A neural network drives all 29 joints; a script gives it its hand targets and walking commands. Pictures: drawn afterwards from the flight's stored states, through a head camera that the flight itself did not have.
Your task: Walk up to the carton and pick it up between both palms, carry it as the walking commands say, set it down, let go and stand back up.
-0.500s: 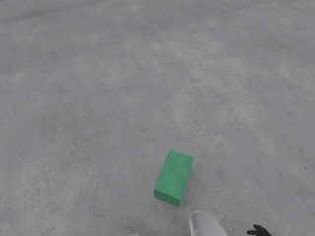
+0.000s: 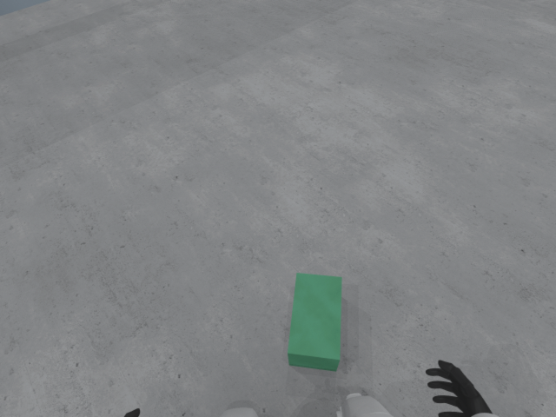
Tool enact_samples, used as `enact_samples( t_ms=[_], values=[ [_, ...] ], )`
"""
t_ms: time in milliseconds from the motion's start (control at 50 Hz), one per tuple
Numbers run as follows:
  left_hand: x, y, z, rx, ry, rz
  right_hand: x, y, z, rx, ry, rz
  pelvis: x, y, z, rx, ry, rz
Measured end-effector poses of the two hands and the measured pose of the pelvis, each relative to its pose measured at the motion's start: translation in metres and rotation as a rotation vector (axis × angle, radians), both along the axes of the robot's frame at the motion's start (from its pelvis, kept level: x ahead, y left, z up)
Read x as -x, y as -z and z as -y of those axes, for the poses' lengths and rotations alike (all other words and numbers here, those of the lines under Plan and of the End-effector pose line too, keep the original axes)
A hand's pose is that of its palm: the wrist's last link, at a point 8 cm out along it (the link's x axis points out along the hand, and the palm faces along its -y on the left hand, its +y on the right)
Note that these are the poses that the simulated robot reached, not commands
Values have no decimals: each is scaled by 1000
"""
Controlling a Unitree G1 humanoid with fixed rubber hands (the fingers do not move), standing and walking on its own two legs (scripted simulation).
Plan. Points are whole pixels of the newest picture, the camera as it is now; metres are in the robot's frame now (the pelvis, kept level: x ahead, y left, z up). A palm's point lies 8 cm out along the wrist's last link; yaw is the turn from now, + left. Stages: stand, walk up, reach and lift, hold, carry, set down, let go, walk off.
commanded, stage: walk up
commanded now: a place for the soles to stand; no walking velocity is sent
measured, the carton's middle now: (315, 320) +0.48 -0.05 -0.67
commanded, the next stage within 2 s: reach and lift in 1.96 s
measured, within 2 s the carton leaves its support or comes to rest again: neither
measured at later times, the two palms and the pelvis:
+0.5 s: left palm (150, 401) +0.15 +0.23 -0.09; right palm out of the picture +0.00 -0.25 -0.10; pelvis +0.00 +0.01 +0.02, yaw -12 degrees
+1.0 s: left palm (140, 410) +0.14 +0.25 -0.10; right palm out of the picture +0.00 -0.26 -0.11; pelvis +0.02 +0.01 +0.02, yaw -17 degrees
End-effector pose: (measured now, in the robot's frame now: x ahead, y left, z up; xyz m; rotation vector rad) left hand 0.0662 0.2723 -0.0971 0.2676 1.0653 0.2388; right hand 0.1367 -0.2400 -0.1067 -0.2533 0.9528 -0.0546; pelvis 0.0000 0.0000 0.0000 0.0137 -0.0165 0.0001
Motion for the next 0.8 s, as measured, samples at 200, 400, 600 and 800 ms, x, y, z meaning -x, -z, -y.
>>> enact_samples(
  t_ms=[200,400,600,800],
  values=[
    [-39,4,0,69,151,-30,52,-25,0,54,169,-25,1,-16,-19,37,119,8],
    [-77,-4,37,86,280,31,122,-6,12,14,290,-152,-1,-16,-14,6,188,9],
    [-85,-8,34,48,331,4,137,-1,9,-10,330,-164,-2,-16,-13,-9,240,11],
    [-72,-4,30,24,332,-66,136,1,21,0,353,-176,-10,-16,-8,-10,274,4]
  ],
)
